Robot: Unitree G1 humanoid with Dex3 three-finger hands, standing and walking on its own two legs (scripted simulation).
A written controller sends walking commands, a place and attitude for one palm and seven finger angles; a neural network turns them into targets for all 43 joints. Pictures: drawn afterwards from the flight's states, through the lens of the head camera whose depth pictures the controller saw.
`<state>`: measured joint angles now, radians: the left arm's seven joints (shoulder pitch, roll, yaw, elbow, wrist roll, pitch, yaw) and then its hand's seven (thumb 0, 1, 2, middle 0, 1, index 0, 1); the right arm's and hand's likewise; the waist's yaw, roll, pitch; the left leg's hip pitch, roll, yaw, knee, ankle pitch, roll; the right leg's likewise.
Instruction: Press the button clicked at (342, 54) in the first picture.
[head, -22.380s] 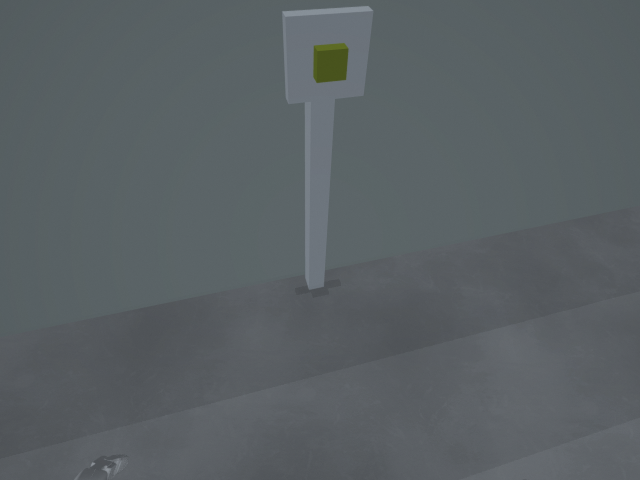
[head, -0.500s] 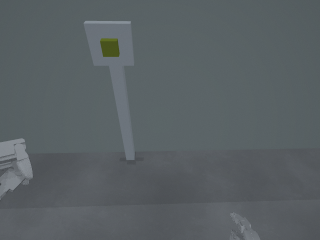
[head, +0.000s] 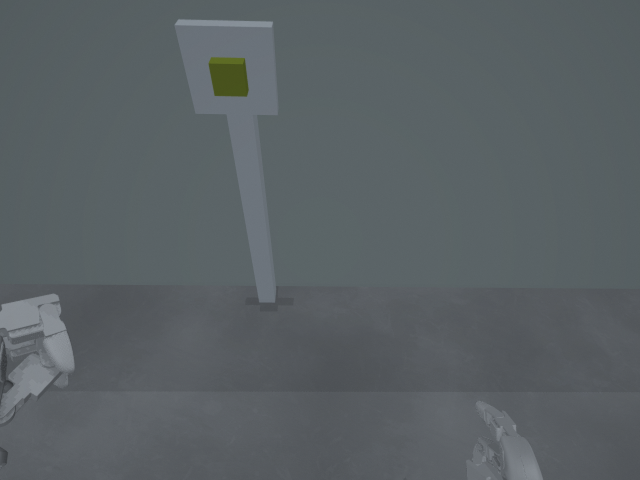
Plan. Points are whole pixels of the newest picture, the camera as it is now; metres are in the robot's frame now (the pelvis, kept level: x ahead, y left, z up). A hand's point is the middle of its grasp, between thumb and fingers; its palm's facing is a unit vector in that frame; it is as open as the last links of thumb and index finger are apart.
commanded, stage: let the arm hang, fingers relaxed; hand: left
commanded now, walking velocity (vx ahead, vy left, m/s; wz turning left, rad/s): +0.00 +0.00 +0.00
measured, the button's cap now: (229, 76) +0.81 +0.22 +0.12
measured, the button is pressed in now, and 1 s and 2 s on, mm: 0 0 0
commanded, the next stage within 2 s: stand and wait in 1.16 s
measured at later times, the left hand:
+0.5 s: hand out of the picture -0.02 +0.21 -0.17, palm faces +0.00 -0.97 -0.23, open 4.2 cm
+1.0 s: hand out of the picture +0.05 +0.23 -0.16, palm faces +0.01 -0.96 -0.29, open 7.3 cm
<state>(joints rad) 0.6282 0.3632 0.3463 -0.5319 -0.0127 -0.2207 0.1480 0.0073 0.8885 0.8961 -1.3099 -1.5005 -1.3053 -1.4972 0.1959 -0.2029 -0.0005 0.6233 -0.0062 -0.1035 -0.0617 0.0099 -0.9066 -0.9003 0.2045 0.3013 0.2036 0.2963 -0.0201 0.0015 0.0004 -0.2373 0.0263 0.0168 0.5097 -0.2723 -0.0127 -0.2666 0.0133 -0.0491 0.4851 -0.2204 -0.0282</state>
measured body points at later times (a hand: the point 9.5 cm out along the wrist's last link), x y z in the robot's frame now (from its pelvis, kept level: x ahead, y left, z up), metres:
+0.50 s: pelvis -0.03 +0.00 +0.00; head -0.01 +0.02 +0.45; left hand -0.02 +0.26 -0.15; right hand +0.00 -0.25 -0.14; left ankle +0.00 +0.12 -0.74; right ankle +0.02 -0.10 -0.74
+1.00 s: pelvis -0.02 +0.01 +0.01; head -0.01 +0.00 +0.46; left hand +0.05 +0.28 -0.13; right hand +0.00 -0.24 -0.15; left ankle +0.00 +0.12 -0.74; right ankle +0.02 -0.10 -0.74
